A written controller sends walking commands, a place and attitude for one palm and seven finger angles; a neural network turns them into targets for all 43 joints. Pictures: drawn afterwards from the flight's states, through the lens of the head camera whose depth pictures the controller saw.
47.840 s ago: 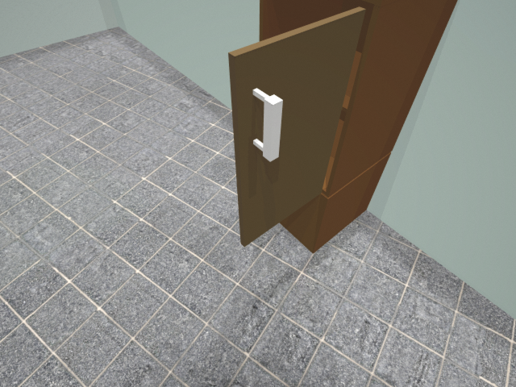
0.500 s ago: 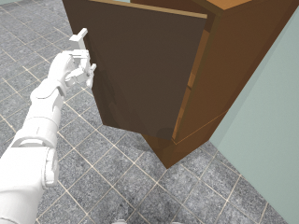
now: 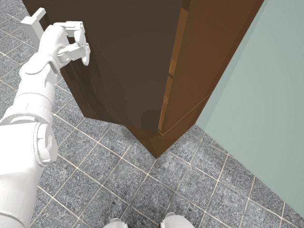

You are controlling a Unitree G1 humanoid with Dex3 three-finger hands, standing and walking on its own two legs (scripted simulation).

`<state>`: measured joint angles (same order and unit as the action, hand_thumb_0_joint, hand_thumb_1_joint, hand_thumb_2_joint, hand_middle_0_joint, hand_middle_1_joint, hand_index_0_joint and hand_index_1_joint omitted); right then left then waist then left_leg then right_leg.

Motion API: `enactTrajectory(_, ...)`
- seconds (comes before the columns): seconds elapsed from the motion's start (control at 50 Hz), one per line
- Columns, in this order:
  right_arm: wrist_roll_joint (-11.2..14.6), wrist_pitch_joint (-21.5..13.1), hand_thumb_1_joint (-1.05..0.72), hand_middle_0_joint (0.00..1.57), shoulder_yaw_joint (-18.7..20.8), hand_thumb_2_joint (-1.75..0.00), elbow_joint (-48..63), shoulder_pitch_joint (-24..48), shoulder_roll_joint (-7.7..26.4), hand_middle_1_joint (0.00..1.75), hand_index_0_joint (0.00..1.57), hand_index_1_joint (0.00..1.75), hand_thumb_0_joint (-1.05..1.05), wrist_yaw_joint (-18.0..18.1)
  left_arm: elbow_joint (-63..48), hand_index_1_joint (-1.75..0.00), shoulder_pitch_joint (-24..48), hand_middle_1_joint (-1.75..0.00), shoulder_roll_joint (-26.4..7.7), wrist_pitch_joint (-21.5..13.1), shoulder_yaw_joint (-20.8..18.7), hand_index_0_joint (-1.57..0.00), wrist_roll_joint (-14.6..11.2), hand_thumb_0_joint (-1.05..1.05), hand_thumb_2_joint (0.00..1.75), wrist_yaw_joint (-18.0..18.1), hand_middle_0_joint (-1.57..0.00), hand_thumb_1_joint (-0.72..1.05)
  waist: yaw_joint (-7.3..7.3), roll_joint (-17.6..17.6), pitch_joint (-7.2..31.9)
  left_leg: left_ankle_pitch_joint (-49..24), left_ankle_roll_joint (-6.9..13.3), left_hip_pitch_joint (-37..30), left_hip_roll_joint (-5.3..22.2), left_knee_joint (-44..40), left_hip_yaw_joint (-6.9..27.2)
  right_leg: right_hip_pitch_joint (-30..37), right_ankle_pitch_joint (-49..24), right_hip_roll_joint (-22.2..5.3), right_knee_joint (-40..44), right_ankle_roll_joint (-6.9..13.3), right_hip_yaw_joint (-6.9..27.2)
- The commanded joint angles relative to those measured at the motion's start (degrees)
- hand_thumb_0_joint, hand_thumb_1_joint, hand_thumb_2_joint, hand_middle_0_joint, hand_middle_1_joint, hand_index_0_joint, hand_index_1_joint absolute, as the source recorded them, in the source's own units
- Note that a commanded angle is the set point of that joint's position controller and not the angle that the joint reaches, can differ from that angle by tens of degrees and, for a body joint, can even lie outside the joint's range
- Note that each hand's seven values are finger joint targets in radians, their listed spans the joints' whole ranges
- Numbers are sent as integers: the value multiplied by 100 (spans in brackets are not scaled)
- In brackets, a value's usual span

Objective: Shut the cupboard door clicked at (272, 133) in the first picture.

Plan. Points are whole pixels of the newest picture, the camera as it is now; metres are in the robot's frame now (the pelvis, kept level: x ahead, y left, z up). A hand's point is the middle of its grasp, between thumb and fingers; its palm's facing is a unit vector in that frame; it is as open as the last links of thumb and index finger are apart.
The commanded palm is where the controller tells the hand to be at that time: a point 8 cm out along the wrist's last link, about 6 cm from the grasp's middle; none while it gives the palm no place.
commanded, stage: push the door shut along its arc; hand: left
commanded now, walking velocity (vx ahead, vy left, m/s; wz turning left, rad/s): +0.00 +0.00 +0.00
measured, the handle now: (47, 41) +0.57 +0.19 +0.14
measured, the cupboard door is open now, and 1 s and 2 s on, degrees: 35 25 25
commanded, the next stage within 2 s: pull the fist back off the door in 0.40 s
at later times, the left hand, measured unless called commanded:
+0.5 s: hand (88, 45) +0.53 +0.09 +0.15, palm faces -0.39 -0.92 -0.01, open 3.3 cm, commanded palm +0.57 +0.11 +0.14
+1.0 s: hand (98, 44) +0.54 +0.06 +0.15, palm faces +0.02 -1.00 +0.00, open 3.1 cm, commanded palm +0.49 +0.12 +0.14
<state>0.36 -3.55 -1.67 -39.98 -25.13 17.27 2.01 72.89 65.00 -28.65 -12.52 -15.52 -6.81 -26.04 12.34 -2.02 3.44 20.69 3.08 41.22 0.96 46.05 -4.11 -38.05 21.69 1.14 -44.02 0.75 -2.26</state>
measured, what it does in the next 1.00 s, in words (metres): stands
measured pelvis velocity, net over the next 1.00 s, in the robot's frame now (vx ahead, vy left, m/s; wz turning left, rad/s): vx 0.01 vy -0.02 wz -0.01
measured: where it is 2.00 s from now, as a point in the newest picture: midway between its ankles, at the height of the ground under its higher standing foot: outside the picture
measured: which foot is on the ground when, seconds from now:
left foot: down 0.00-1.00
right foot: down 0.00-1.00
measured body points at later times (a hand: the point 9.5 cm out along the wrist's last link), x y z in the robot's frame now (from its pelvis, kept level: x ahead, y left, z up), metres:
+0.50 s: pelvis +0.00 -0.02 -0.01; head +0.12 +0.00 +0.42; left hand +0.55 +0.14 +0.15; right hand +0.00 -0.31 -0.12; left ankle +0.01 +0.08 -0.70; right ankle -0.01 -0.11 -0.70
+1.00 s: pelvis +0.01 -0.02 +0.01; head +0.09 -0.03 +0.45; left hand +0.53 +0.12 +0.15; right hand -0.06 -0.26 -0.12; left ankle +0.01 +0.08 -0.70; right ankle -0.01 -0.11 -0.70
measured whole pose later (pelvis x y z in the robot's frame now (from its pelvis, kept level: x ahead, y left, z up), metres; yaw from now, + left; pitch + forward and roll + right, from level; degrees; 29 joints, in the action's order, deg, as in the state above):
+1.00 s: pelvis +0.01 -0.02 +0.01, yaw -1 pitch +15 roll -1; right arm -1.3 -0.8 -0.4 -40.0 -30.4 14.9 -3.7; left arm 69.7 60.0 -18.4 -17.3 -18.6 -2.7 1.3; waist 10.5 -3.7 5.4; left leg 20.2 1.3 38.1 2.4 43.0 -4.1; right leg -35.4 21.1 2.9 -41.2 2.4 -2.0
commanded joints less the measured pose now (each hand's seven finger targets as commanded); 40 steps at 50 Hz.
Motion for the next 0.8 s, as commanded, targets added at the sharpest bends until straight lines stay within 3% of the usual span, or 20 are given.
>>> enactTrajectory(0.0, 13, -34, -90, 20, 433, -90, 352, -821, 1066, 30, 20, 30, 0, 114, -1221, -150, 2997, -150, -1346, -277, -194, -130, -73, 0, 90, -72, -130, 90, 40, -150, 2660, -2222, -45, -2481, -33, -223, 755, 148, -2042, 174, 512, 64, 91)
enactTrajectory(0.04, 25, -7, -90, 20, 434, -90, 327, -855, 1052, 30, 20, 30, 0, 136, -1252, -150, 3166, -150, -1096, -297, -24, -130, -149, 0, 90, -130, -130, 90, 122, -357, 2651, -2397, -26, -2659, -44, -159, 724, -35, -2103, 196, 483, 78, 57)
enactTrajectory(0.1, 1, 20, -90, 20, 445, -90, 221, -856, 1070, 30, 20, 30, 0, 139, -1131, -150, 3312, -150, -1073, -195, 60, -130, -146, 0, 90, -183, -130, 90, 211, -151, 2538, -2182, -10, -2523, -56, -132, 729, -63, -2023, 211, 563, 47, 78)
enactTrajectory(0.16, 3, 3, -90, 20, 431, -90, 122, -808, 1062, 30, 20, 30, 0, 167, -1146, -150, 3653, -150, -921, -158, 239, -130, -183, 0, 90, -240, -130, 90, 273, -448, 2632, -2232, 2, -2636, -88, -32, 701, -211, -2059, 224, 518, 59, 77)
enactTrajectory(0.18, 2, -9, -90, 20, 437, -90, 79, -851, 1094, 30, 20, 30, 0, 187, -1029, -150, 3679, -150, -1001, -125, 179, -130, -186, 0, 90, -253, -130, 90, 331, -262, 2538, -2138, 8, -2559, -66, -25, 723, -265, -1993, 213, 536, 45, 74)
enactTrajectory(0.2, -7, -20, -90, 20, 427, -90, 32, -830, 1072, 30, 20, 30, 0, 187, -1045, -150, 3811, -150, -879, -110, 316, -130, -188, 0, 90, -257, -130, 90, 362, -349, 2502, -2062, 13, -2520, -80, -22, 717, -299, -1918, 217, 537, 45, 60)
enactTrajectory(0.32, -28, -113, -90, 20, 435, -90, -135, -763, 1111, 30, 20, 30, 0, 206, -1035, -150, 4133, -150, -616, -47, 517, -130, -247, 0, 90, -303, -130, 90, 440, -436, 2689, -2138, 29, -2629, -89, 141, 738, -551, -1895, 231, 408, 59, 25)
enactTrajectory(0.34, -19, -132, -90, 20, 435, -90, -187, -770, 1100, 30, 20, 30, 0, 221, -1154, -150, 4276, -150, -402, -85, 621, -130, -307, 0, 90, -304, -130, 90, 489, -557, 2805, -2369, 56, -2821, -98, 196, 715, -654, -2010, 249, 329, 76, -31)
enactTrajectory(0.38, -48, -166, -90, 20, 451, -90, -219, -708, 1106, 30, 20, 30, 0, 203, -1219, -150, 4412, -150, -306, -54, 719, -130, -287, 0, 90, -304, -130, 90, 483, -596, 2927, -2333, 32, -2912, -87, 221, 780, -766, -1895, 250, 320, 63, -28)
enactTrajectory(0.42, -47, -178, -90, 20, 440, -90, -263, -693, 1121, 30, 20, 30, 0, 224, -1037, -150, 4377, -150, -375, 10, 676, -130, -280, 0, 90, -302, -130, 90, 521, -426, 2781, -2129, 52, -2678, -98, 253, 737, -730, -1844, 242, 333, 54, -17)
enactTrajectory(0.48, -39, -220, -90, 20, 431, -90, -340, -643, 1126, 30, 20, 30, 0, 239, -1057, -150, 4550, -150, -146, 24, 835, -130, -303, 0, 90, -278, -130, 90, 566, -547, 2729, -2071, 48, -2716, -90, 289, 762, -963, -1708, 251, 285, 54, -55)
enactTrajectory(0.5, 26, -265, -90, 20, 338, -90, -126, -857, 834, 30, 20, 30, 0, 129, -867, -150, 4774, -150, -587, 220, -528, -130, -699, 0, 90, 949, -130, 90, 386, -714, 2667, -1938, -69, -2049, 31, 189, 846, -520, -1679, 158, 475, 35, 118)
enactTrajectory(0.52, -21, -301, -90, 20, 333, -90, -85, -953, 802, 30, 20, 30, 0, -13, -872, -150, 4593, -150, -273, 294, -283, -130, -500, 0, 90, 1572, -130, 90, 380, -719, 2892, -1946, -109, -2054, 19, 79, 864, -362, -1700, 173, 412, -18, 119)
enactTrajectory(0.54, -80, -317, -90, 20, 374, -90, -60, -1070, 774, 30, 20, 30, 0, -110, -975, -150, 4607, -150, -155, 238, -397, -130, -393, 0, 90, 2096, -130, 90, 423, -334, 3042, -2138, -94, -2076, 18, 113, 915, -279, -1834, 184, 347, -52, 51)
enactTrajectory(0.6, -379, -284, -90, 20, 434, -90, 0, -1244, 691, 30, 20, 30, 0, -505, -1474, -150, 4325, -150, 128, -287, -185, -130, 456, 0, 90, 3343, -130, 90, 248, -747, 3362, -2709, -173, -2291, 0, 267, 904, -450, -2039, 183, 124, -60, 4)
enactTrajectory(0.62, -420, -243, -90, 20, 462, -90, 22, -1282, 697, 30, 20, 30, 0, -608, -1363, -150, 4045, -150, 223, -447, -5, -130, 732, 0, 90, 3483, -130, 90, 238, -718, 3348, -2696, -177, -2331, -7, 269, 879, -473, -2001, 196, 118, -47, -1)
enactTrajectory(0.66, -401, -108, -90, 20, 490, -90, 45, -1350, 792, 30, 20, 30, 0, -676, -994, -150, 3888, -150, 107, -579, 94, -130, 994, 0, 90, 3460, -130, 90, 327, -420, 3100, -2397, -151, -2171, -28, 172, 849, -367, -1970, 212, 214, -38, 32)
enactTrajectory(0.72, -294, 33, -90, 20, 486, -90, 158, -1291, 866, 30, 20, 30, 0, -621, -772, -150, 3850, -150, -231, -483, -70, -130, 889, 0, 90, 3155, -130, 90, 272, -175, 2960, -1642, -92, -1778, -110, -82, 686, 214, -1885, 201, 478, -34, 161)
enactTrajectory(0.76, -230, 77, -90, 20, 458, -90, 237, -1276, 856, 30, 20, 30, 0, -543, -821, -150, 3622, -150, -559, -495, -390, -130, 728, 0, 90, 2980, -130, 90, 97, -139, 3037, -1694, -87, -1739, -129, -209, 624, 632, -2119, 206, 535, -19, 210)
enactTrajectory(0.78, -218, 78, -90, 20, 447, -90, 287, -1232, 816, 30, 20, 30, 0, -530, -955, -150, 3551, -150, -365, -521, -283, -130, 627, 0, 90, 2899, -130, 90, 94, -148, 3017, -1686, -85, -1778, -131, -274, 588, 723, -2176, 211, 588, -30, 206)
